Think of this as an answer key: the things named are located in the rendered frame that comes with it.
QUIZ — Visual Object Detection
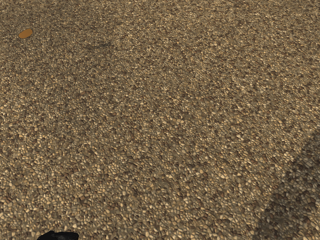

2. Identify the robot left hand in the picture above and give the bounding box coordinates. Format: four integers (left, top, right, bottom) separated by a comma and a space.
37, 230, 79, 240

